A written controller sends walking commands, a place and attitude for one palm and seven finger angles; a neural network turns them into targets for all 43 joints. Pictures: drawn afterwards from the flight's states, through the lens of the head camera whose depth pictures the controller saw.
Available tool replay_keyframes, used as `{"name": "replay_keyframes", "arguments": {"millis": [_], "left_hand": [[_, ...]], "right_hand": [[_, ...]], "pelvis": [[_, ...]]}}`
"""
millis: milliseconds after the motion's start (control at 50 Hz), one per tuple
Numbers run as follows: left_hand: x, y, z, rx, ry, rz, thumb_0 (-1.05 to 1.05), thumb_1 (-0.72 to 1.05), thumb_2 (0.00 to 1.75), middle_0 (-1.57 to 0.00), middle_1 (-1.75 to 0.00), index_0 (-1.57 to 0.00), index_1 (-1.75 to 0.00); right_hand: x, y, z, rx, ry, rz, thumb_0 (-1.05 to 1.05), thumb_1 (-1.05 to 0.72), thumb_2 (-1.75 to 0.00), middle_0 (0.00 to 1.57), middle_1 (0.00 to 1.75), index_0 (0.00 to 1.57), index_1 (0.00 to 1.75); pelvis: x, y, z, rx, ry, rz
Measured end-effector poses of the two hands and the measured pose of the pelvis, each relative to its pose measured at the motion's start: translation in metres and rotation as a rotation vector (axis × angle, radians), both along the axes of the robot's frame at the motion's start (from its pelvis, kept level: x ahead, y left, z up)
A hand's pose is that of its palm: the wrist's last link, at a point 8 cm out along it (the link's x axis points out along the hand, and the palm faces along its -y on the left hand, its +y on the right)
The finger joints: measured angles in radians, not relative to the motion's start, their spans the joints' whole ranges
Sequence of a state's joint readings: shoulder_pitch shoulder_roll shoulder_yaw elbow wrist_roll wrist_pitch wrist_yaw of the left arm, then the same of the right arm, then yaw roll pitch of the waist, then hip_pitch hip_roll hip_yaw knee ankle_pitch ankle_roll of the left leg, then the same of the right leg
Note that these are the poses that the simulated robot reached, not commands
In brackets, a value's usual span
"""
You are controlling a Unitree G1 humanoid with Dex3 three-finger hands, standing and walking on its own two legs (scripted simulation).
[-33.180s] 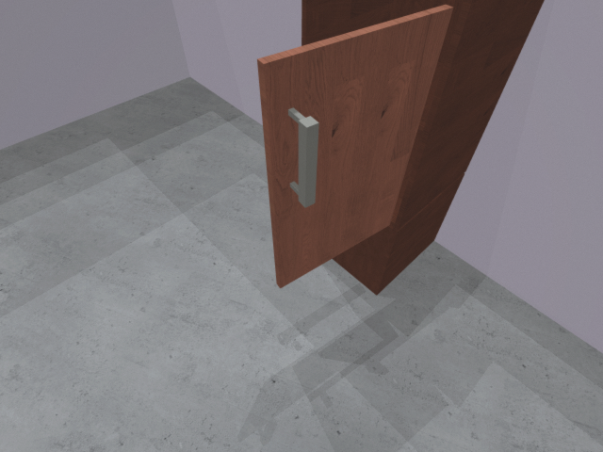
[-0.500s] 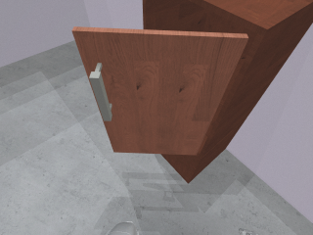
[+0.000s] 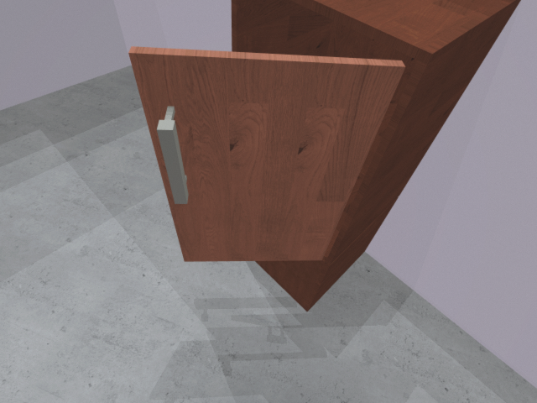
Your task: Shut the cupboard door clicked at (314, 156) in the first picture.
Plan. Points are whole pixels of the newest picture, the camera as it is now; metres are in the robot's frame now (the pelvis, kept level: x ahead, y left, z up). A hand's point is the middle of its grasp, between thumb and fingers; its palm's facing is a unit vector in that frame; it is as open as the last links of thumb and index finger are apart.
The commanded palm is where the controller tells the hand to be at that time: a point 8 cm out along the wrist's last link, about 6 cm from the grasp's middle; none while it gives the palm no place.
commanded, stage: come to a stop and stand still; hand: left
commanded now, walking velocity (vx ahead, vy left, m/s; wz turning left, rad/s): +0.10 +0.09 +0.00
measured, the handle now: (176, 158) +0.48 +0.17 +0.07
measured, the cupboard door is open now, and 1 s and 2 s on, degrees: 48 48 48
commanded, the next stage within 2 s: look again from close up in 0.70 s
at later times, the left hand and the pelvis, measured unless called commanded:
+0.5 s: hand out of the picture +0.01 +0.15 -0.19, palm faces +0.04 -0.99 -0.16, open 7.3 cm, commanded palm none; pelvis +0.01 -0.02 -0.01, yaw +0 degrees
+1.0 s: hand out of the picture -0.01 +0.18 -0.19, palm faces +0.02 -0.98 -0.22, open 7.4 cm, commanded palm none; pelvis -0.01 +0.00 -0.01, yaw +0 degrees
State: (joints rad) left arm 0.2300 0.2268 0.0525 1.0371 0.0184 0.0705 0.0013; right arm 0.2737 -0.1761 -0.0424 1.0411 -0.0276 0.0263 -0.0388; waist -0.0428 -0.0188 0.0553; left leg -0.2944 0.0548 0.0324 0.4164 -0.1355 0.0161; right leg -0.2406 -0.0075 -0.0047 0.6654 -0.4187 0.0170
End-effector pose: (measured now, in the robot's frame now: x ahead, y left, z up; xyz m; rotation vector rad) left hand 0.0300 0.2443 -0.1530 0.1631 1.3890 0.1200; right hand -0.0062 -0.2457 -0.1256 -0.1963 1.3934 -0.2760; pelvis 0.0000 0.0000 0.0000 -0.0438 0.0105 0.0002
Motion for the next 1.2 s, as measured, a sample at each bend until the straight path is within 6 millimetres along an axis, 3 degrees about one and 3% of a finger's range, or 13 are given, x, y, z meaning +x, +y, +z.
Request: {"name": "replay_keyframes", "arguments": {"millis": [120, 260, 480, 660, 820, 1060, 1200], "left_hand": [[0.000, -0.037, 0.004, 0.013, -0.063, -0.006, 0.00, 0.91, 0.90, -0.19, -0.29, -0.19, -0.30], [-0.013, -0.051, 0.004, 0.005, -0.029, 0.011, 0.01, 0.93, 0.90, -0.20, -0.30, -0.20, -0.30], [-0.022, -0.050, -0.007, -0.022, 0.019, 0.057, 0.01, 0.92, 0.90, -0.20, -0.29, -0.20, -0.30], [-0.030, -0.047, -0.008, -0.042, 0.043, 0.052, 0.00, 0.91, 0.90, -0.20, -0.29, -0.20, -0.30], [-0.037, -0.041, -0.008, -0.033, 0.051, 0.042, 0.00, 0.91, 0.90, -0.20, -0.29, -0.20, -0.30], [-0.046, -0.009, -0.005, 0.042, -0.073, 0.020, 0.00, 0.91, 0.90, -0.20, -0.29, -0.20, -0.30], [-0.065, -0.001, -0.001, 0.045, -0.090, 0.009, 0.00, 0.91, 0.90, -0.19, -0.29, -0.20, -0.30]], "right_hand": [[-0.045, -0.021, -0.018, 0.057, 0.099, -0.039, 0.01, -0.91, -0.89, 0.20, 0.30, 0.20, 0.30], [-0.044, -0.015, -0.022, 0.096, 0.094, -0.030, 0.01, -0.91, -0.89, 0.20, 0.30, 0.19, 0.30], [0.010, 0.010, -0.021, 0.095, 0.015, 0.028, 0.01, -0.91, -0.89, 0.20, 0.30, 0.20, 0.30], [0.035, 0.008, -0.014, 0.062, -0.041, 0.050, 0.01, -0.93, -0.89, 0.20, 0.30, 0.20, 0.30], [0.032, 0.011, -0.013, 0.061, -0.039, 0.054, 0.01, -0.92, -0.89, 0.20, 0.30, 0.20, 0.30], [0.019, 0.018, -0.024, 0.075, -0.147, 0.077, 0.01, -0.92, -0.89, 0.20, 0.30, 0.20, 0.30], [0.002, 0.019, -0.020, 0.083, -0.159, 0.085, 0.01, -0.91, -0.89, 0.20, 0.30, 0.20, 0.30]], "pelvis": [[-0.005, -0.023, -0.006, 0.046, -0.014, 0.006], [0.006, -0.028, -0.005, 0.038, -0.014, -0.004], [0.013, -0.019, -0.006, 0.047, -0.030, 0.003], [0.014, -0.011, -0.004, 0.047, -0.033, 0.001], [0.013, -0.007, -0.003, 0.041, -0.030, 0.001], [-0.021, 0.004, -0.014, 0.027, -0.067, 0.008], [-0.040, 0.005, -0.012, 0.033, -0.056, 0.006]]}}
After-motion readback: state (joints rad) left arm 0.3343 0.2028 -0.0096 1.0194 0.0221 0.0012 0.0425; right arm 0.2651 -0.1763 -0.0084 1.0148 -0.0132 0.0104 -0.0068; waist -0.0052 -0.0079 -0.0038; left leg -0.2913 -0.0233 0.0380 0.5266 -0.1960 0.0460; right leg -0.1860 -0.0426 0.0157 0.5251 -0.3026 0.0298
